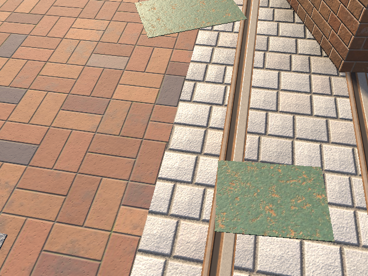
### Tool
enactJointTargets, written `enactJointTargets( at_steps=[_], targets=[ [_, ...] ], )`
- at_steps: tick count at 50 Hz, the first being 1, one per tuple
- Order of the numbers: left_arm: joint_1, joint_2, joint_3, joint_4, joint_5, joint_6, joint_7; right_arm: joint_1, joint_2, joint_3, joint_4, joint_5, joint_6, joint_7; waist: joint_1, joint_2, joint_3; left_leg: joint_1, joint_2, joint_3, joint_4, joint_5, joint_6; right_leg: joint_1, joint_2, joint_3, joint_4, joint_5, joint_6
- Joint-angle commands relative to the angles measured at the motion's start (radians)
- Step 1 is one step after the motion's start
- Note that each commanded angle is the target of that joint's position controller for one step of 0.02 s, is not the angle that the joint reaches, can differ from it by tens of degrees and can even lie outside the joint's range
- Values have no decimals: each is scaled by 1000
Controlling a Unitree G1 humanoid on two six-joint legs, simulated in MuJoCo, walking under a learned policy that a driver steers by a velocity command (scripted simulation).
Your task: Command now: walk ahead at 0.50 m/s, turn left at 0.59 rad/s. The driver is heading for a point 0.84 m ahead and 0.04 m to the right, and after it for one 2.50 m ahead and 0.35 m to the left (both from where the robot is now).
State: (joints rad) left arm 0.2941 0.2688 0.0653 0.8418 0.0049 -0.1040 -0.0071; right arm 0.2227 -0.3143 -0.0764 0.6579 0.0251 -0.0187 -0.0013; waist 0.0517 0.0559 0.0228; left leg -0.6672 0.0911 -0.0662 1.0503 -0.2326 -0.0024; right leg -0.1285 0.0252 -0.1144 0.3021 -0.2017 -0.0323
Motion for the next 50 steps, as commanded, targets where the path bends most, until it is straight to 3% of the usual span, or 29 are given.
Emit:
enactJointTargets(
  at_steps=[1, 4, 8, 10, 11, 12, 13, 14, 15, 16, 17, 18, 19, 21, 25, 28, 30, 35, 38, 39, 40, 41, 42, 43, 44, 45, 46, 47, 50],
  targets=[
    [-67, 159, 36, -63, -3, -12, 5, -27, -21, 0, -83, 0, -14, 12, -19, -124, -2, -64, 33, -11, -121, 145, -3, 59, -273, 123, -150, 288, -152],
    [-37, 178, 38, -48, -8, -1, 10, -130, -2, 10, -112, -2, -23, 32, 21, -114, 26, -24, 13, 45, -282, 254, 11, 81, -263, 38, -143, 306, -128],
    [9, 213, 47, -24, -26, 23, 11, -213, -10, 8, -158, 3, -22, 56, 32, -118, 56, -8, -14, 99, -393, 183, 50, 184, -303, -13, -98, 401, -104],
    [2, 243, 56, -27, -33, 36, 17, -181, -43, -9, -165, -3, -17, 61, -9, -148, 18, 87, -70, 148, -415, 81, 90, 222, -308, -52, 14, 700, -84],
    [-1, 259, 61, -29, -36, 43, 22, -114, -73, -25, -154, -5, -13, 59, -55, -161, -29, 186, -109, 173, -424, 38, 115, 226, -303, -70, 131, 854, -73],
    [-16, 257, 60, -35, -40, 50, 26, 32, -114, -51, -117, -4, -9, 53, -141, -144, -104, 386, -152, 185, -487, 88, 150, 169, -278, -98, 319, 895, -50],
    [2, 219, 43, -43, -25, 46, 30, 202, -174, -82, -72, -3, -1, 34, -219, -75, -194, 703, -107, 71, -511, 125, 196, -53, -245, -97, 587, 680, -14],
    [108, 63, -10, -99, 20, 23, 10, 184, -292, -95, -74, 3, -7, 21, -96, 219, -278, 1062, 184, -471, -554, 38, 369, -525, -66, -53, 959, -303, 44],
    [37, 132, -5, -98, -13, -14, -6, 232, -213, -68, -99, -4, -22, 25, -167, 126, -445, 1106, 273, -756, -718, -104, 427, -621, -27, 181, 1094, -396, 36],
    [-64, 190, 14, -122, -57, -28, -14, 203, -158, -50, -75, -17, -35, 32, -182, 58, -294, 1009, 240, -596, -741, -40, 365, -696, -73, 193, 1090, -299, 21],
    [-92, 172, 5, -134, -52, -35, -10, 141, -138, -41, -74, -13, -42, 32, -141, 5, -192, 857, 201, -465, -743, 48, 330, -675, -117, 182, 1010, -212, 11],
    [-96, 168, 6, -121, -28, -31, -3, 70, -105, -29, -78, -16, -44, 31, -100, -31, -129, 716, 165, -363, -751, 164, 302, -616, -152, 177, 934, -160, 18],
    [-69, 173, 12, -110, -18, -20, -2, 28, -79, -18, -86, -27, -49, 29, -62, -15, -105, 614, 135, -298, -776, 254, 292, -539, -175, 185, 889, -125, 24],
    [-20, 146, 10, -88, -15, 6, -4, 4, -77, -16, -76, -29, -60, 27, -28, -7, -95, 527, 119, -228, -827, 326, 293, -474, -181, 171, 837, -88, 44],
    [-91, 104, -2, -99, -13, 33, 0, 42, -97, -18, -22, -32, -79, 15, -47, -13, -26, 497, 99, -78, -890, 373, 268, -544, -186, 166, 679, 107, 76],
    [-158, 87, -7, -110, -22, 27, -12, 56, -97, -15, 6, -37, -80, 7, -81, -8, 5, 517, 70, 21, -911, 313, 217, -533, -159, 158, 498, 298, 64],
    [-218, 74, -13, -129, -27, 23, -21, 78, -110, -18, 28, -36, -81, 5, -111, -8, 30, 542, 85, 54, -926, 278, 202, -523, -135, 146, 404, 359, 52],
    [-306, 70, -16, -189, -27, 19, -53, 125, -121, -27, 83, -23, -62, -1, -142, -16, 66, 745, 156, 93, -862, 371, 184, -612, -100, 133, 290, 256, 3],
    [-259, 96, -3, -208, -22, 21, -67, 96, -151, -36, 82, -18, -39, -17, -96, 27, 6, 809, 164, 133, -713, 769, 145, -514, -37, 59, 280, 94, -46],
    [-184, 126, 13, -198, -20, 26, -65, 86, -165, -38, 77, -18, -30, -25, -53, 46, -53, 808, 153, 152, -597, 942, 128, -404, 3, 27, 286, 53, -67],
    [-45, 171, 39, -168, -20, 28, -57, 71, -162, -35, 72, -17, -22, -32, 26, 27, -132, 741, 117, 193, -402, 990, 95, -200, 44, 15, 241, 97, -100],
    [113, 247, 66, -146, -21, 35, -41, 89, -136, -20, 53, -31, -29, -41, 90, -63, -241, 513, 78, 205, -107, 723, 54, 112, -76, 215, 237, 158, -165],
    [132, 332, 81, -148, -29, 30, -38, 213, 6, 26, 13, -56, -58, -18, -12, -322, -354, 50, -151, 130, 259, -242, -20, 484, -333, 785, 168, 20, -377],
    [173, 239, 58, -153, -32, 29, -35, 123, -76, 17, 20, -28, -95, 2, 70, -222, -437, -78, -148, -57, 363, -341, -6, 568, -349, 934, 48, -91, -380],
    [131, 203, 47, -155, -24, 30, -29, 27, -114, 8, -15, 10, -117, 14, 80, -180, -285, -155, -94, -60, 347, -258, 13, 472, -321, 779, 25, -61, -326],
    [68, 188, 43, -170, -24, 30, -25, -16, -104, 15, -28, 1, -129, 11, 46, -83, -193, -136, -50, -46, 262, -180, 21, 323, -281, 670, 18, 17, -294],
    [6, 164, 35, -185, -22, 34, -22, -39, -108, 9, -30, -24, -129, 4, 7, -42, -117, -86, -23, -33, 170, -142, 12, 176, -247, 589, 2, 134, -275],
    [-27, 146, 26, -203, -10, 35, -18, -23, -113, 2, -32, -34, -120, 2, -29, -64, -97, -13, -5, -35, 130, -118, 3, 77, -222, 541, -23, 220, -275],
    [-52, 159, 31, -211, -14, 34, -6, 17, -79, 8, -27, -42, -88, -2, -71, -94, -65, 52, 2, -4, -1, -94, -42, -73, -186, 458, -64, 329, -282]
  ],
)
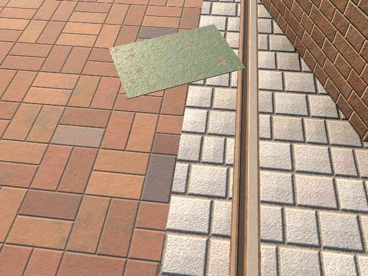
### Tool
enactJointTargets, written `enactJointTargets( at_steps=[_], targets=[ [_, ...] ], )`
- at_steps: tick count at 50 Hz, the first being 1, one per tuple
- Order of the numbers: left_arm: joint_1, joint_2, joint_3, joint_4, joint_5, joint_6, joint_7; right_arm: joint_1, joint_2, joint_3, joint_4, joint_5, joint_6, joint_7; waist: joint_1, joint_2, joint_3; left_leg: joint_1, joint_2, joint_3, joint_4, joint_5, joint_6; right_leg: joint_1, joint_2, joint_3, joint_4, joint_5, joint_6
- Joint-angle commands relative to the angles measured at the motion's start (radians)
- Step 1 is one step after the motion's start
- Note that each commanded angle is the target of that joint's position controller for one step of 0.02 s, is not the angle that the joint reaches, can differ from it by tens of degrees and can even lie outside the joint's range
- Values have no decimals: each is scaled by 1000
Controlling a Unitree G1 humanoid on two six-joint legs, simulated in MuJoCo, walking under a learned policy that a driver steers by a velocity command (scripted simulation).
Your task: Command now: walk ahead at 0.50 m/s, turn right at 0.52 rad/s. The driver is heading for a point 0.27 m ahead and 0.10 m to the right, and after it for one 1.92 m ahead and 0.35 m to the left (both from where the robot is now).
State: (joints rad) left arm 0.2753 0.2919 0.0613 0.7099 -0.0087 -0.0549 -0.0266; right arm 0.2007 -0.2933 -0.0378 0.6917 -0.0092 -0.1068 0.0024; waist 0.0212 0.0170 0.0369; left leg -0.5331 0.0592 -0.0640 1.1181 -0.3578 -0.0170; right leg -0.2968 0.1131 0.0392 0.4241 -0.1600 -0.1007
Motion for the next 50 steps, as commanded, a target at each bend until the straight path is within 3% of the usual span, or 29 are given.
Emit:
enactJointTargets(
  at_steps=[1, 5, 8, 11, 13, 14, 15, 16, 17, 18, 20, 22, 24, 26, 28, 32, 34, 36, 37, 38, 39, 40, 41, 43, 46, 50],
  targets=[
    [-28, 151, 39, -77, -2, -15, 19, 17, -87, -25, -68, -10, 6, -9, -38, -55, -66, -75, 27, 7, -131, 71, -43, 57, -259, 272, -194, 300, -208],
    [15, 170, 47, -58, -15, -1, 37, -132, -49, -7, -95, -5, 2, -4, 22, -91, -49, 18, -28, 23, -441, 367, -64, -12, -183, 200, -174, 189, -136],
    [68, 172, 49, -39, -21, 11, 41, -203, -70, -14, -111, 13, -9, 7, 52, -107, -55, 62, -62, 5, -559, 417, -58, 39, -205, 268, -130, 101, -114],
    [70, 164, 49, -38, -19, 18, 44, -185, -111, -35, -111, 19, -21, 14, 26, -134, -59, 106, -63, -24, -624, 328, -21, 122, -241, 369, -47, 48, -86],
    [47, 131, 40, -49, -13, 20, 42, -66, -137, -56, -81, 15, -30, 9, -44, -143, -97, 281, -52, -7, -683, 304, 28, 105, -202, 368, 63, 75, -46],
    [42, 75, 20, -65, -4, 15, 37, 56, -180, -72, -72, -3, -34, 0, -103, -80, -205, 494, 73, -114, -669, 260, 88, 26, -149, 304, 278, 24, -11],
    [156, 9, -2, -94, -20, 6, 37, 172, -270, -95, -45, -22, -22, -3, -83, 192, -350, 842, 302, -508, -721, 66, 242, -292, -6, 150, 615, -277, 62],
    [172, 76, 3, -94, -29, 2, 38, 197, -220, -89, -32, 3, -14, 6, -86, 280, -338, 860, 375, -751, -804, -175, 279, -468, -58, 134, 798, -433, 79],
    [99, 150, 25, -88, -29, 6, 38, 150, -150, -69, -44, 9, -9, 3, -107, 162, -205, 749, 334, -626, -826, -227, 238, -516, -105, 142, 870, -346, 86],
    [33, 155, 29, -99, -19, 13, 38, 106, -124, -59, -49, 4, -1, 0, -102, 91, -125, 638, 290, -479, -828, -118, 204, -504, -137, 104, 876, -272, 92],
    [-14, 121, 29, -115, -8, 15, 31, 62, -81, -41, -30, -6, 1, 1, -67, 85, -40, 466, 206, -301, -875, 78, 190, -440, -184, 95, 792, -183, 94],
    [2, 69, 17, -111, -12, 15, 25, 66, -74, -38, -4, -3, -5, 9, -40, 105, -27, 393, 168, -228, -916, 161, 210, -377, -186, 73, 719, -171, 94],
    [-33, 46, 6, -122, 0, 10, 22, 70, -101, -45, 16, 10, -7, 12, -28, 91, -17, 381, 166, -191, -943, 260, 244, -379, -198, 36, 600, -144, 101],
    [-97, 29, -8, -134, 11, -6, 16, 66, -129, -52, 25, 22, 1, 10, -41, 67, -17, 376, 151, -146, -948, 342, 249, -349, -202, 11, 441, -57, 109],
    [-165, 18, -16, -140, 6, -21, 7, 86, -154, -58, 40, 30, 11, 8, -64, 63, -15, 353, 127, -101, -940, 369, 234, -273, -178, -8, 287, 41, 120],
    [-257, 51, -6, -162, -10, -38, -5, 165, -178, -64, 77, 42, 29, 4, -90, 77, -17, 383, 152, -139, -897, 336, 213, -177, -136, -10, 135, 109, 123],
    [-233, 76, 7, -159, -12, -46, -6, 165, -182, -65, 85, 45, 38, -1, -54, 87, -27, 392, 164, -171, -849, 306, 186, -89, -130, -4, 67, 100, 100],
    [-84, 124, 36, -117, -2, -48, 8, 164, -144, -52, 86, 37, 40, -4, 27, 69, -105, 328, 96, -128, -682, 375, 137, 172, -138, -9, 21, 89, 57],
    [74, 191, 57, -102, 20, -46, 22, 146, -78, -28, 59, 18, 36, -2, 101, -27, -234, 184, 26, -72, -402, 220, 92, 413, -313, 156, 35, 80, -7],
    [139, 263, 72, -88, 33, -30, 23, 247, 1, -4, 31, 26, 22, -8, 69, -288, -342, -132, -83, 28, -80, -189, 35, 650, -539, 530, -45, -95, -136],
    [152, 194, 57, -75, 21, -29, 19, 234, -89, -26, 40, 48, 18, -9, 88, -249, -307, -242, -49, -52, 79, -221, 29, 603, -534, 650, -107, -270, -161],
    [106, 140, 40, -72, 9, -30, 18, 174, -133, -41, 30, 56, 22, -7, 81, -192, -191, -290, -10, -61, 126, -138, 32, 515, -502, 512, -121, -272, -132],
    [49, 106, 28, -71, 10, -32, 15, 138, -128, -43, 29, 48, 27, -8, 57, -153, -131, -264, 19, -44, 116, -63, 29, 415, -455, 396, -145, -189, -108],
    [-54, 59, 15, -68, 24, -38, 12, 113, -106, -50, 25, 34, 49, -9, -3, -140, -41, -180, 46, -43, 59, 6, 10, 244, -398, 212, -181, 185, -91],
    [-108, 83, 30, -50, 21, -49, 21, 111, -54, -44, 4, 27, 82, -9, -49, -124, -29, -116, 39, -7, -32, 49, -26, 154, -388, 37, -189, 548, -98],
    [-123, 130, 47, -25, 15, -28, 48, 26, -23, -29, -35, 20, 89, 17, -29, -116, -51, -10, 26, 49, -305, 286, -21, 131, -355, -120, -191, 551, -76]
  ],
)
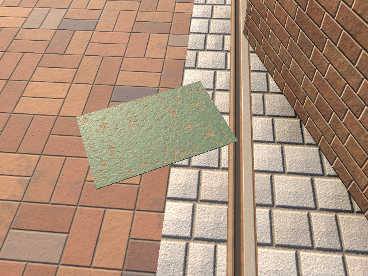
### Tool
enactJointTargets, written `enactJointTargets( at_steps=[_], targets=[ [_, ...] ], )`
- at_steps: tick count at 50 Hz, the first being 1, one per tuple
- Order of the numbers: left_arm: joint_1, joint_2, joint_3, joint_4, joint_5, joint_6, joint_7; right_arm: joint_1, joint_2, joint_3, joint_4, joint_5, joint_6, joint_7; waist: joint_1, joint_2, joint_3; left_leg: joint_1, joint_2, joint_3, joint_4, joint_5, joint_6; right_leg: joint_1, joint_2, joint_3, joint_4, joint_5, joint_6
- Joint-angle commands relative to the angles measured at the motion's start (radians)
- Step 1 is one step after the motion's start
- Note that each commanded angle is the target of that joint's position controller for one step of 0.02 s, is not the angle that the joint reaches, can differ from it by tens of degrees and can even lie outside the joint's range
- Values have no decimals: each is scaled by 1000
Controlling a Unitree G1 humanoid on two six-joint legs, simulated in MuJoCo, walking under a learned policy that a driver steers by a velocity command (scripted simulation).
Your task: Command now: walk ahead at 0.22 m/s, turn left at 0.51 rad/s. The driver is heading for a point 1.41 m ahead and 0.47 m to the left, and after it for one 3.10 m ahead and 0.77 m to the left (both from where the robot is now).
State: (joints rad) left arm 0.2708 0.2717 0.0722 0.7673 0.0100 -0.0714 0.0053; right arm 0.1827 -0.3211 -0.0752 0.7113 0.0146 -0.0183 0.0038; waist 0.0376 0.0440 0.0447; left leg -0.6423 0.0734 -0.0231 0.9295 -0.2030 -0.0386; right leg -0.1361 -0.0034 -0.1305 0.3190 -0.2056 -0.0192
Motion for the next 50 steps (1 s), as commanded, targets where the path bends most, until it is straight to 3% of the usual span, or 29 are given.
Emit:
enactJointTargets(
  at_steps=[1, 6, 7, 8, 9, 10, 11, 12, 13, 14, 16, 17, 22, 27, 30, 31, 32, 33, 34, 35, 36, 37, 38, 40, 43, 46, 49, 50],
  targets=[
    [-113, 158, 39, -75, -8, -6, 21, 20, -1, 6, -66, -5, 1, 25, -38, -142, -67, 127, 5, 17, -167, 169, 8, -20, -239, 32, -78, 584, -150],
    [-118, 201, 57, -56, -51, 16, 24, -16, -68, -26, -119, -11, 17, 53, -54, -134, -86, 206, -32, 50, -314, 85, 77, 59, -279, 9, 84, 572, -106],
    [-126, 199, 59, -56, -58, 21, 26, 37, -87, -39, -110, -14, 17, 51, -86, -115, -109, 293, -66, 75, -380, 113, 102, 47, -254, -15, 192, 594, -81],
    [-87, 170, 51, -49, -49, 23, 23, 125, -135, -64, -87, -17, 17, 37, -117, -54, -160, 440, -105, 74, -442, 223, 137, 2, -191, -41, 370, 536, -40],
    [-35, 124, 31, -66, 0, 23, 18, 176, -248, -90, -101, -19, 19, 10, -114, 176, -221, 653, 100, -206, -452, 724, 224, -222, -104, -71, 686, 98, 42],
    [51, 79, 7, -89, 25, 26, 8, 116, -300, -83, -147, -39, 13, 8, -32, 278, -365, 837, 317, -612, -479, 757, 454, -483, 58, 76, 973, -544, 93],
    [-20, 155, 22, -71, -4, 33, 2, 104, -216, -65, -163, -28, 10, 20, -105, 97, -405, 785, 277, -563, -541, 544, 430, -511, 16, 217, 1023, -471, 77],
    [-76, 163, 24, -87, -26, 41, 4, 53, -180, -52, -163, -20, 3, 22, -84, 63, -297, 686, 232, -465, -559, 405, 375, -543, -9, 211, 994, -386, 57],
    [-86, 151, 24, -75, -14, 50, 17, 15, -150, -45, -158, -3, 6, 18, -60, -3, -222, 590, 178, -403, -578, 267, 316, -541, -40, 209, 926, -316, 57],
    [-96, 160, 29, -76, -2, 60, 29, -24, -135, -39, -163, 2, 15, 10, -41, 16, -176, 491, 145, -365, -599, 194, 288, -507, -53, 213, 857, -262, 61],
    [-74, 150, 30, -71, 2, 71, 32, -62, -139, -39, -180, -24, 22, -2, -11, 70, -169, 372, 98, -330, -623, 192, 277, -408, -29, 199, 814, -194, 71],
    [-64, 137, 26, -65, 1, 71, 34, -63, -141, -41, -181, -28, 23, -8, -9, 73, -178, 361, 88, -319, -621, 208, 279, -393, -20, 199, 775, -183, 78],
    [-119, 106, 13, -77, -1, 70, 34, -48, -149, -49, -178, -15, 35, -34, -37, 78, -185, 358, 62, -364, -614, 27, 266, -367, 1, 226, 574, -121, 101],
    [-139, 114, 17, -89, -12, 53, 17, -39, -146, -51, -181, -13, 53, -29, -58, 116, -164, 366, 56, -461, -598, -44, 251, -286, 30, 231, 399, -139, 83],
    [-73, 116, 25, -71, -16, 40, 2, -56, -138, -48, -185, 4, 66, -31, -15, 118, -153, 347, 18, -483, -543, -10, 209, -140, 37, 203, 144, -33, 41],
    [-43, 156, 39, -66, -6, 40, 4, -33, -114, -41, -182, 8, 67, -33, -12, 69, -157, 279, -31, -442, -478, -92, 162, -38, -50, 255, 61, 17, 6],
    [-54, 241, 55, -78, 16, 48, 11, 3, -66, -31, -189, 6, 66, -31, -51, -162, -147, 124, -150, -267, -261, -291, 96, 41, -273, 469, -6, 60, -91],
    [-72, 257, 60, -80, 47, 50, 8, -22, -121, -49, -214, 5, 52, -30, -47, -355, -98, 14, -225, -129, -26, -418, 47, -50, -401, 663, -57, 182, -234],
    [-136, 197, 44, -112, 40, 46, 14, 8, -183, -71, -188, -8, 48, -27, -61, -254, -92, 23, -166, -156, 138, -360, 18, -68, -391, 600, -37, 214, -241],
    [-184, 152, 33, -123, 24, 47, 21, 35, -184, -78, -156, -2, 54, -26, -78, -196, -82, 30, -160, -140, 201, -296, 2, -74, -321, 485, -15, 214, -190],
    [-205, 133, 27, -132, 9, 50, 26, 59, -153, -73, -132, -2, 67, -31, -81, -171, -79, 18, -155, -124, 258, -246, -17, -49, -266, 406, 2, 199, -153],
    [-202, 122, 21, -132, -3, 53, 30, 64, -129, -66, -129, -2, 76, -31, -69, -172, -65, -7, -148, -117, 311, -217, -34, -34, -257, 364, 8, 242, -155],
    [-190, 122, 18, -131, -2, 58, 34, 53, -107, -59, -134, 4, 80, -28, -62, -170, -58, -5, -140, -89, 313, -198, -45, -35, -237, 313, 5, 272, -159],
    [-113, 136, 24, -118, 1, 68, 42, -20, -83, -45, -169, 14, 77, -21, -6, -204, -69, -60, -102, -29, 209, -136, -56, 55, -230, 289, -44, 43, -163],
    [-40, 181, 40, -104, -6, 67, 45, -94, -72, -32, -208, 10, 64, -7, 49, -232, -74, -67, -57, -4, 59, -153, -55, 135, -278, 321, -94, -162, -172],
    [-37, 212, 51, -97, -18, 53, 29, -100, -40, -14, -215, 1, 47, 8, 47, -221, -61, 77, -43, 37, -110, -198, -16, 60, -289, 278, -120, -200, -168],
    [-42, 217, 51, -78, -34, 39, 1, -43, -46, -13, -181, 4, 29, 18, 14, -219, -31, 271, -67, 82, -291, -179, 40, -48, -280, 230, -121, -183, -170],
    [-54, 214, 48, -70, -44, 37, -9, 0, -41, -12, -159, 6, 23, 20, -18, -200, -30, 354, -75, 93, -393, -108, 61, -79, -273, 213, -95, -185, -163]
  ],
)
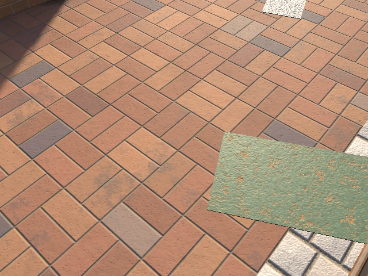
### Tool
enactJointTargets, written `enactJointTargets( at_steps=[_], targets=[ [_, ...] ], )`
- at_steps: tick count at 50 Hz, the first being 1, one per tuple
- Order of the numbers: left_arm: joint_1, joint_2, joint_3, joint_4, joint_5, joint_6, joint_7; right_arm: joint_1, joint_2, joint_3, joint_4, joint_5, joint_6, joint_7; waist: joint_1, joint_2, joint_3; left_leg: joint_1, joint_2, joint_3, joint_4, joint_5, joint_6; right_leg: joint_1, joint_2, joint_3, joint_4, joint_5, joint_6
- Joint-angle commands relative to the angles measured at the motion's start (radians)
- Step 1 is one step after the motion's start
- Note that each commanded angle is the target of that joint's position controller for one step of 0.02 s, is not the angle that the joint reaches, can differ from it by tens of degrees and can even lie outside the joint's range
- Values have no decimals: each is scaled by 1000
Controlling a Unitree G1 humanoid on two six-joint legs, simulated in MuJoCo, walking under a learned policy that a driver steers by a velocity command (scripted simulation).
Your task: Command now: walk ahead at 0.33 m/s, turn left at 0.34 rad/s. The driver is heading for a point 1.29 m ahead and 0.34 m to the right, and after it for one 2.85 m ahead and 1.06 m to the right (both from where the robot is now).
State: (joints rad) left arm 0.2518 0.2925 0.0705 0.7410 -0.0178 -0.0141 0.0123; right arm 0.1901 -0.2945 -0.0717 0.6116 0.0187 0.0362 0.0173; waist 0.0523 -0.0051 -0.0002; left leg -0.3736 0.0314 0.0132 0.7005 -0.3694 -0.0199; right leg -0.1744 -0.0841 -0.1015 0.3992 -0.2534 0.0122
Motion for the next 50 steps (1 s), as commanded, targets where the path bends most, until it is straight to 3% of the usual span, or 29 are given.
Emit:
enactJointTargets(
  at_steps=[1, 2, 3, 4, 5, 6, 7, 9, 11, 14, 18, 22, 24, 25, 26, 27, 28, 29, 30, 31, 32, 33, 36, 38, 42, 45, 47, 49, 50],
  targets=[
    [-43, 178, 43, -36, -21, -22, -23, 55, -63, -17, -26, 1, -36, 7, -68, -127, 10, 206, -52, 75, -258, 127, 61, -98, -178, 158, -125, -129, -181],
    [-34, 134, 27, -26, -15, -26, -28, 139, -82, -26, 9, 4, -37, 1, -106, -85, -23, 369, -64, 62, -288, 122, 77, -184, -147, 118, -34, -112, -149],
    [-60, 57, -2, -34, 9, -35, -37, 252, -126, -40, 32, 3, -40, -8, -158, 45, -79, 544, 67, -128, -334, 101, 109, -312, -72, 23, 220, -123, -78],
    [-103, 15, -17, -109, 32, -56, -42, 285, -270, -62, 10, -8, -45, -15, -148, 313, -97, 659, 312, -557, -413, 4, 255, -629, 54, -21, 551, -322, -3],
    [-151, 118, 10, -119, -3, -72, -37, 289, -241, -60, 12, -10, -66, -8, -188, 217, -63, 563, 372, -673, -480, -128, 364, -724, 34, 100, 724, -355, -5],
    [-146, 154, 22, -115, -25, -78, -42, 241, -182, -38, 12, -9, -84, -6, -154, 195, 21, 518, 333, -588, -495, -188, 339, -766, -12, 131, 755, -257, -24],
    [-132, 150, 23, -94, -20, -82, -44, 200, -140, -24, 12, -12, -95, -5, -132, 174, 61, 472, 278, -494, -507, -157, 302, -758, -34, 133, 740, -153, -33],
    [-115, 141, 25, -73, 9, -84, -48, 133, -115, -10, 4, -16, -98, -9, -91, 145, 87, 397, 219, -364, -536, 62, 256, -697, -52, 136, 662, -8, -21],
    [-107, 106, 15, -60, 12, -81, -53, 129, -117, -10, 8, -22, -103, -16, -77, 111, 65, 371, 190, -272, -555, 253, 248, -652, -38, 115, 608, 107, 2],
    [-167, 61, -6, -71, 11, -77, -53, 149, -127, -12, 37, -17, -105, -24, -91, 89, 67, 327, 149, -160, -562, 369, 227, -573, -10, 98, 408, 245, 26],
    [-295, 42, -22, -111, -1, -83, -69, 224, -154, -20, 92, -5, -108, -29, -132, 88, 111, 301, 164, -125, -586, 340, 217, -480, 28, 82, 204, 362, 9],
    [-316, 71, -16, -129, -1, -90, -86, 242, -166, -28, 133, 4, -100, -32, -106, 88, 116, 421, 218, -129, -525, 460, 193, -462, 41, 99, 116, 296, -49],
    [-247, 104, -2, -117, 5, -88, -79, 236, -188, -34, 139, -1, -90, -36, -63, 117, 43, 473, 213, -117, -406, 779, 172, -337, 90, 58, 121, 208, -83],
    [-132, 136, 17, -88, 7, -85, -69, 227, -189, -32, 141, -4, -81, -38, 2, 123, -41, 464, 182, -88, -253, 966, 152, -175, 126, 24, 113, 193, -113],
    [26, 177, 34, -52, 7, -80, -56, 233, -169, -20, 139, -11, -77, -42, 76, 113, -155, 336, 139, -61, -37, 940, 119, 97, 88, 58, 145, 218, -151],
    [164, 278, 56, -36, 32, -77, -46, 345, -64, 12, 109, -24, -87, -36, 57, -94, -347, -38, 22, -36, 374, 522, 55, 530, -192, 462, 164, 134, -296],
    [207, 228, 43, -9, 12, -77, -55, 372, -33, 27, 133, -10, -106, -30, 57, -267, -484, -222, -121, -140, 618, -183, 25, 649, -317, 873, -43, -75, -387],
    [139, 170, 24, -14, 0, -75, -50, 250, -140, -1, 108, 22, -123, -21, 72, -176, -312, -340, -51, -182, 690, -165, 38, 531, -280, 789, -101, -205, -326],
    [72, 145, 16, -22, 4, -70, -43, 153, -150, 0, 76, 35, -134, -17, 54, -111, -172, -364, 4, -137, 659, -88, 53, 373, -244, 642, -121, -188, -286],
    [11, 128, 9, -24, 14, -69, -41, 104, -135, 4, 66, 19, -138, -19, 15, -36, -72, -340, 51, -107, 581, -13, 55, 206, -207, 539, -153, -90, -268],
    [-27, 100, 2, -31, 27, -75, -42, 103, -131, -3, 72, 2, -131, -22, -21, -41, -34, -282, 86, -109, 516, 39, 56, 99, -168, 465, -179, 0, -254],
    [-48, 93, -1, -33, 34, -79, -42, 138, -112, -1, 86, 0, -121, -21, -50, -62, -26, -224, 99, -111, 495, 68, 51, 30, -148, 425, -209, 39, -257],
    [-47, 109, 4, -12, 16, -96, -43, 139, -71, 9, 87, -15, -98, -29, -79, -63, 14, -206, 114, -88, 389, 105, 17, -77, -126, 343, -277, 119, -287],
    [-25, 130, 12, -1, 12, -95, -34, 58, -64, 14, 57, -27, -104, -32, -64, -48, 46, -247, 115, -83, 259, 215, -9, -83, -109, 306, -297, 153, -288],
    [40, 164, 24, 16, -2, -77, -16, -104, -37, 27, 26, -21, -129, -15, -6, -31, 58, -171, 55, -56, -44, 438, -36, -79, -63, 238, -269, 193, -239],
    [104, 175, 29, 36, -14, -62, -10, -181, -53, 24, 5, -8, -141, -1, 20, -44, 55, -137, 29, -72, -148, 464, -37, -17, -92, 286, -215, 148, -225],
    [114, 177, 32, 40, -14, -51, -5, -182, -84, 12, 2, -5, -148, 5, 4, -60, 43, -103, 22, -93, -202, 412, -21, 38, -117, 337, -158, 113, -202],
    [108, 175, 33, 40, -7, -39, -2, -117, -112, -2, 18, -1, -155, 5, -42, -84, 19, 1, 11, -74, -234, 327, 8, 49, -119, 365, -73, 136, -177],
    [113, 145, 23, 38, -1, -37, -3, -14, -145, -21, 46, -5, -158, -1, -93, -76, -39, 154, 11, -62, -257, 294, 38, 22, -70, 342, 47, 196, -150]
  ],
)
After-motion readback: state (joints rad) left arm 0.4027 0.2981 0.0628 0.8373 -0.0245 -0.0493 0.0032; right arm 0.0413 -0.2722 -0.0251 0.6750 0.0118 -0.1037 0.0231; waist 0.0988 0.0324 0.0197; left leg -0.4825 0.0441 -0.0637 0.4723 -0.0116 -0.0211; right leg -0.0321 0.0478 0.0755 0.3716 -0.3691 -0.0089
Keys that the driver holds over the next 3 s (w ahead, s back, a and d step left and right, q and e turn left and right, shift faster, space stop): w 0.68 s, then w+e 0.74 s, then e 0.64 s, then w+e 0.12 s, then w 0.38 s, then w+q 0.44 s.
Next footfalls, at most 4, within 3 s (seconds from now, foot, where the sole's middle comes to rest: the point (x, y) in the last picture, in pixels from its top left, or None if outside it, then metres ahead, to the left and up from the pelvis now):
0.06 left None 0.04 0.13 -0.78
0.52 right None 0.42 -0.08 -0.78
1.02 left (157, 227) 0.68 0.18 -0.78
1.52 right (237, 185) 0.89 -0.15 -0.78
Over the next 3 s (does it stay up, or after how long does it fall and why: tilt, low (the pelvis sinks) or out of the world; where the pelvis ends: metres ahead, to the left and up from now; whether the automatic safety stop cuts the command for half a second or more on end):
stays up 1.14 -0.32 -0.03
